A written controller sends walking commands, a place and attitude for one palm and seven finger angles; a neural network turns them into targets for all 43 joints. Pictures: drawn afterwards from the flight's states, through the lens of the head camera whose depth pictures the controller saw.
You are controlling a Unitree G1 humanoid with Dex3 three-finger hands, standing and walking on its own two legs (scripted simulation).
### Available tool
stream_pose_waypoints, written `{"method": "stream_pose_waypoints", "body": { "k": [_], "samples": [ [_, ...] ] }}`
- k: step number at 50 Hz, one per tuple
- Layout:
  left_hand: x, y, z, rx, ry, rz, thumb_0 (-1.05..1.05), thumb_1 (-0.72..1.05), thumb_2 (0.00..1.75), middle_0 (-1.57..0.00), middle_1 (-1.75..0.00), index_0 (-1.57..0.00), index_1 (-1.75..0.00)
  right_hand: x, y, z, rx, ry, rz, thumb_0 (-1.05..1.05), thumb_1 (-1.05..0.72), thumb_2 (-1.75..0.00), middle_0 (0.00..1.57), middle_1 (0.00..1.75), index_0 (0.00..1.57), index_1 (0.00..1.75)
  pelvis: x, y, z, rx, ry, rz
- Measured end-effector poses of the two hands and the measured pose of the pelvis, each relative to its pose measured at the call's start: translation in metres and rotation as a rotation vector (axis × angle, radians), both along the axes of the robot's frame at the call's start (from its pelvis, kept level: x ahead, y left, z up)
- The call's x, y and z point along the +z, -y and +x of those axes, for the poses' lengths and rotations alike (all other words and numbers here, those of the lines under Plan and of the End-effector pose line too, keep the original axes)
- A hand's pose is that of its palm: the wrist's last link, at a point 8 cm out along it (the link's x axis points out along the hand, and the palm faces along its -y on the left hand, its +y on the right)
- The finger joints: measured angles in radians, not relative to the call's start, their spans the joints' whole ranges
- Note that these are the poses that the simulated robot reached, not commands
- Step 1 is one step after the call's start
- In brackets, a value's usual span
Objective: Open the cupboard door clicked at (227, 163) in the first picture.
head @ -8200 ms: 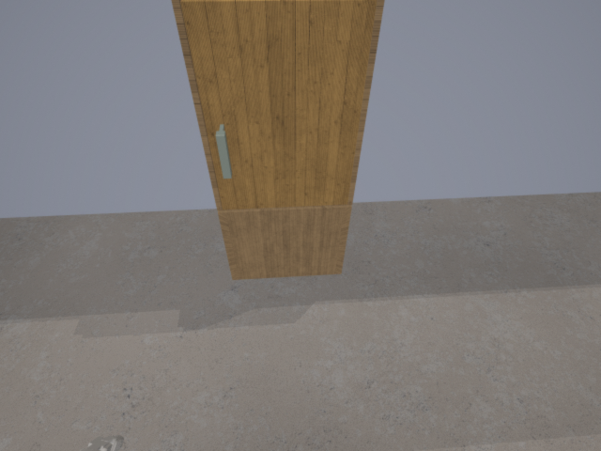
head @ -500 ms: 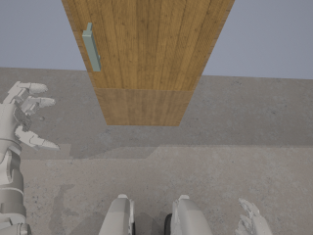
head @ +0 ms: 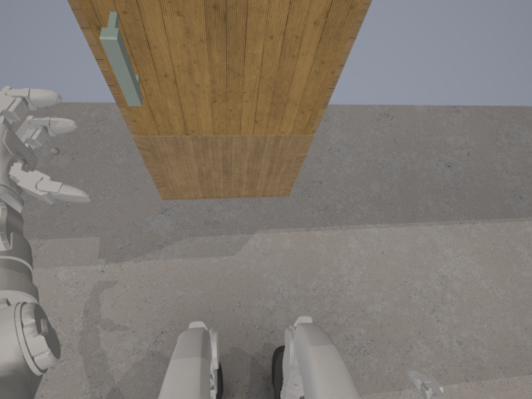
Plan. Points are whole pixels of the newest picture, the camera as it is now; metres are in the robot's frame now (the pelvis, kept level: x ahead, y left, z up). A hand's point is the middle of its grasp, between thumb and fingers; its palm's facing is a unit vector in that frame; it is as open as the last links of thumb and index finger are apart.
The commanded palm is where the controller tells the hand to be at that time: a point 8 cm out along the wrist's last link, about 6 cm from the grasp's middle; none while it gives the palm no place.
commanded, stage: move the hooked fingers beside the handle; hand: left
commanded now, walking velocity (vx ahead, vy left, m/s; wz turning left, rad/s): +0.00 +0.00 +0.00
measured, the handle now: (125, 62) +0.62 +0.22 +0.03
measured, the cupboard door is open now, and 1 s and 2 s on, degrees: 0 0 0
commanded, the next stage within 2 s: slide the fingers in behind the handle in 1.44 s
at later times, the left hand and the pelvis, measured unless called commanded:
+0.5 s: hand (76, 101) +0.54 +0.28 +0.02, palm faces +0.07 -1.00 -0.04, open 14.0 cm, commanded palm +0.54 +0.30 +0.02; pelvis -0.01 +0.00 -0.03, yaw -2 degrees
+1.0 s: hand (65, 95) +0.56 +0.30 +0.01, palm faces +0.09 -1.00 -0.03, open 14.0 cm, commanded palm +0.56 +0.30 +0.02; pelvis -0.01 +0.01 -0.03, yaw -3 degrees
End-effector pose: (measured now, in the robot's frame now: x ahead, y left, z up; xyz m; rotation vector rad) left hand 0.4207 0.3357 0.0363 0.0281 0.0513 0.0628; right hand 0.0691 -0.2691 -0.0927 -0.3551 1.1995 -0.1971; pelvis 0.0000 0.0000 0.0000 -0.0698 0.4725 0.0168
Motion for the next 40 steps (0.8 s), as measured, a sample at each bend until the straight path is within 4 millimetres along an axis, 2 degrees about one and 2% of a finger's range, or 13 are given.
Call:
{"method": "stream_pose_waypoints", "body": {
  "k": [11,24,35,40],
  "samples": [
    [-0.004,0.002,0.04,-0.006,0.033,0.003,-0.01,-0.5,0.3,-0.3,-1.2,-0.3,-1.2,-0.012,0.005,-0.026,-0.012,-0.09,-0.034,0.01,-0.91,-0.9,0.2,0.3,0.2,0.3,-0.016,0.0,-0.009,0.004,-0.042,-0.016],
    [-0.01,0.005,0.088,0.003,0.035,0.012,-0.01,-0.5,0.3,-0.3,-1.2,-0.3,-1.2,-0.02,-0.001,-0.069,-0.066,-0.224,-0.045,0.01,-0.91,-0.9,0.2,0.3,0.2,0.3,-0.032,-0.002,-0.014,-0.006,-0.101,-0.036],
    [-0.011,0.001,0.117,0.003,0.018,0.009,-0.01,-0.5,0.3,-0.3,-1.2,-0.3,-1.2,-0.02,-0.013,-0.097,-0.11,-0.309,-0.043,0.01,-0.91,-0.9,0.2,0.3,0.2,0.3,-0.04,-0.005,-0.014,-0.012,-0.139,-0.054],
    [-0.016,-0.002,0.119,-0.003,0.023,0.016,-0.01,-0.5,0.3,-0.3,-1.2,-0.3,-1.2,-0.019,-0.019,-0.103,-0.128,-0.338,-0.033,0.0,-0.91,-0.9,0.2,0.3,0.2,0.3,-0.04,-0.007,-0.012,-0.019,-0.146,-0.057]
  ]
}}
